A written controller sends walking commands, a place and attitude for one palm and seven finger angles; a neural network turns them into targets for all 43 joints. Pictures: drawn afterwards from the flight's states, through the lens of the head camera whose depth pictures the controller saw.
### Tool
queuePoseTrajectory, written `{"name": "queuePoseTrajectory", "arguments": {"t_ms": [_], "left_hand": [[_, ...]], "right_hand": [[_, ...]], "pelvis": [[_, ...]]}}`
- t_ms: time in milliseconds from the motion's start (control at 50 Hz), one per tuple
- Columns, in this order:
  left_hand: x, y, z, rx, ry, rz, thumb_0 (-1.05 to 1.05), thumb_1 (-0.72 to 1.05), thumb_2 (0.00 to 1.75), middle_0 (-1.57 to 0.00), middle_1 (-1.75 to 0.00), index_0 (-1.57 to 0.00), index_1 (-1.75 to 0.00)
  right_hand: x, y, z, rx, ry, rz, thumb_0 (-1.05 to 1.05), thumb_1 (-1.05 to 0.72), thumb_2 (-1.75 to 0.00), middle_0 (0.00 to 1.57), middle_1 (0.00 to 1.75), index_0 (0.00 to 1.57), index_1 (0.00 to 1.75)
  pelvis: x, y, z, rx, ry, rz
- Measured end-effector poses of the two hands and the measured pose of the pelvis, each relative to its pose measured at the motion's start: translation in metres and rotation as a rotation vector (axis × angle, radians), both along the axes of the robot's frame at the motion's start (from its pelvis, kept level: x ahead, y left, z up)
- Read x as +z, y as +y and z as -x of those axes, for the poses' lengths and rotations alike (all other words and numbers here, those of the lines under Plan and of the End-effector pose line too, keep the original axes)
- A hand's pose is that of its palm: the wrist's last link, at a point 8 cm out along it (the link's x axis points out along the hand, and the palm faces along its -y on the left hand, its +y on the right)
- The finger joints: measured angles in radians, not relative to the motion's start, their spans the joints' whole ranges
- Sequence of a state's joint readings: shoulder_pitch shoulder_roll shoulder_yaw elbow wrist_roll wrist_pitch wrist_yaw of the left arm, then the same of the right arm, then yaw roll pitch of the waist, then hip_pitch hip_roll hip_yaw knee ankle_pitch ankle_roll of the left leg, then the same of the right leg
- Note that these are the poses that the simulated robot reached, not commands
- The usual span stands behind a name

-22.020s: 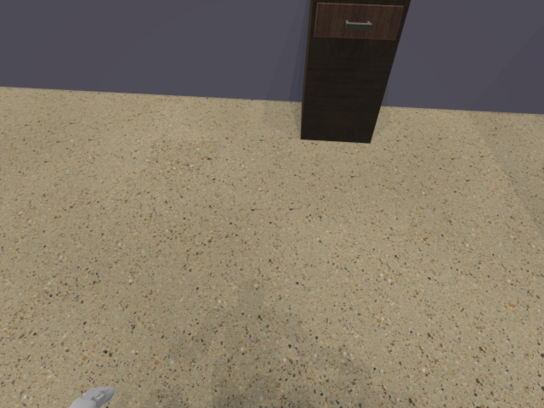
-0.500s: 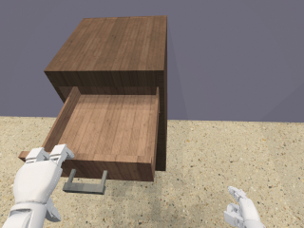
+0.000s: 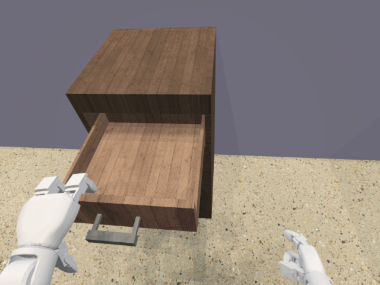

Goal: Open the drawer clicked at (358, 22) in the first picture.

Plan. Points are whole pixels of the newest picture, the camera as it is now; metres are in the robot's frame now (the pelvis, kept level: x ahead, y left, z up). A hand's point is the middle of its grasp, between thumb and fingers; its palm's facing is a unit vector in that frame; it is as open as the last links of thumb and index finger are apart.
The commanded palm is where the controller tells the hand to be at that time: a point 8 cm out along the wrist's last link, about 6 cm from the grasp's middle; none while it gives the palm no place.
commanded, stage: lift the hand off the handle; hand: left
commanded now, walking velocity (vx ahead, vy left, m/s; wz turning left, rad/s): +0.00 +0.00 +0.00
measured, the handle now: (115, 228) +0.24 +0.23 -0.07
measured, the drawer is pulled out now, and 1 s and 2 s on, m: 0.30 0.30 0.30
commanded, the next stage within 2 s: draw the hand back to the body in 0.14 s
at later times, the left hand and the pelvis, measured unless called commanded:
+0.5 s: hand (55, 226) +0.18 +0.27 +0.09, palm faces +0.05 -0.06 -1.00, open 13.8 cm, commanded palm +0.16 +0.27 +0.14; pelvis +0.00 +0.01 +0.00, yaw +0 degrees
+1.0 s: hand (60, 220) +0.18 +0.24 +0.12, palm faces +0.33 -0.78 -0.53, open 13.6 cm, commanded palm +0.14 +0.28 +0.17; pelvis +0.01 +0.01 +0.01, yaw +1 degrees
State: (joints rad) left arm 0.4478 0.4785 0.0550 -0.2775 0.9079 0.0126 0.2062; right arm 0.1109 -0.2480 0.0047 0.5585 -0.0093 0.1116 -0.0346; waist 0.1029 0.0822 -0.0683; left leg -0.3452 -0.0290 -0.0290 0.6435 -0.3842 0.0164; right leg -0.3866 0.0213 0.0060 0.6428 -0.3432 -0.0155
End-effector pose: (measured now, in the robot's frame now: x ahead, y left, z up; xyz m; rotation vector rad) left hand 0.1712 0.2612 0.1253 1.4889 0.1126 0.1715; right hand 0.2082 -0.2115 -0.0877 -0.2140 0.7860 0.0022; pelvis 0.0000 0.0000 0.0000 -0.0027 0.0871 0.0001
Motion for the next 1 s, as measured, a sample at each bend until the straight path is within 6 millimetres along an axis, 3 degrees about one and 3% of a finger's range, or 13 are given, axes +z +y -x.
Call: {"name": "queuePoseTrajectory", "arguments": {"t_ms": [140,320,620,860,940,1000], "left_hand": [[0.006,0.002,-0.001,-0.005,0.004,-0.002,0.0,-0.49,0.3,-0.32,-1.2,-0.32,-1.2],[0.0,0.006,0.005,-0.001,0.047,0.018,0.0,-0.48,0.3,-0.32,-1.2,-0.32,-1.2],[0.02,0.021,0.016,0.014,0.014,-0.002,0.0,-0.49,0.3,-0.32,-1.2,-0.32,-1.2],[0.034,0.015,0.024,-0.044,-0.006,-0.013,0.0,-0.49,0.3,-0.32,-1.2,-0.32,-1.2],[0.027,0.021,0.027,0.081,-0.17,0.634,0.0,-0.47,0.3,-0.31,-1.19,-0.32,-1.18],[0.023,0.018,0.027,0.118,-0.278,0.882,0.0,-0.42,0.32,-0.31,-1.16,-0.32,-1.16]], "right_hand": [[0.003,0.006,-0.002,0.015,0.002,-0.007,0.01,-0.9,-0.9,0.2,0.3,0.2,0.3],[0.006,0.007,-0.001,0.025,0.01,0.007,0.01,-0.9,-0.9,0.2,0.3,0.2,0.3],[0.011,0.012,-0.004,0.017,-0.004,0.0,0.01,-0.9,-0.9,0.2,0.3,0.2,0.3],[0.017,0.02,-0.004,0.038,-0.023,-0.003,0.01,-0.9,-0.9,0.2,0.3,0.2,0.3],[0.023,0.024,0.002,-0.014,-0.11,-0.042,0.01,-0.9,-0.9,0.2,0.3,0.2,0.3],[0.028,0.027,0.011,-0.017,-0.142,-0.032,0.01,-0.9,-0.9,0.2,0.3,0.2,0.3]], "pelvis": [[0.003,0.002,-0.001,0.0,-0.008,0.002],[0.004,0.005,-0.003,-0.001,-0.007,0.007],[0.005,0.011,-0.004,-0.002,-0.014,0.014],[0.007,0.015,-0.002,0.0,-0.024,0.019],[0.009,0.014,-0.002,0.013,-0.077,0.013],[0.011,0.01,-0.006,0.022,-0.102,0.007]]}}
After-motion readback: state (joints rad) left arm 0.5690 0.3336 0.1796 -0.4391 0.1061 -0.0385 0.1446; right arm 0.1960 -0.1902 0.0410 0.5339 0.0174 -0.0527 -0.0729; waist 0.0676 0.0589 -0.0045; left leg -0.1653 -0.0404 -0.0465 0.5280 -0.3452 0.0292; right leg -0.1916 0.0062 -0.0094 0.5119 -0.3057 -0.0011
